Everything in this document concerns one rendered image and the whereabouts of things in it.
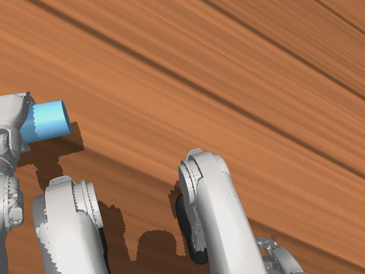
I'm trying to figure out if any right robot foot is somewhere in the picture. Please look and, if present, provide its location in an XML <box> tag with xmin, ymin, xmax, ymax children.
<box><xmin>175</xmin><ymin>194</ymin><xmax>209</xmax><ymax>265</ymax></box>

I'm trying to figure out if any right robot hand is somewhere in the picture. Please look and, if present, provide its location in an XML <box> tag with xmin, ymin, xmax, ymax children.
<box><xmin>255</xmin><ymin>237</ymin><xmax>304</xmax><ymax>274</ymax></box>

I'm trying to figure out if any bottle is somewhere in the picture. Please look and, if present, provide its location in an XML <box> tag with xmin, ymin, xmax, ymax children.
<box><xmin>19</xmin><ymin>100</ymin><xmax>72</xmax><ymax>143</ymax></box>

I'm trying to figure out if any left robot foot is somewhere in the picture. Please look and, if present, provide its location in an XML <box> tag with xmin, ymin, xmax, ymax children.
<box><xmin>99</xmin><ymin>227</ymin><xmax>111</xmax><ymax>274</ymax></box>

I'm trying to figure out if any left robot hand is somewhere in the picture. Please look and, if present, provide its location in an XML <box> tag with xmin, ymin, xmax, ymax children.
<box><xmin>0</xmin><ymin>91</ymin><xmax>35</xmax><ymax>153</ymax></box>

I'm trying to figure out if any left robot arm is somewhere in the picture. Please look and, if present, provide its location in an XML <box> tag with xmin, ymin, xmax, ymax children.
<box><xmin>0</xmin><ymin>124</ymin><xmax>24</xmax><ymax>274</ymax></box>

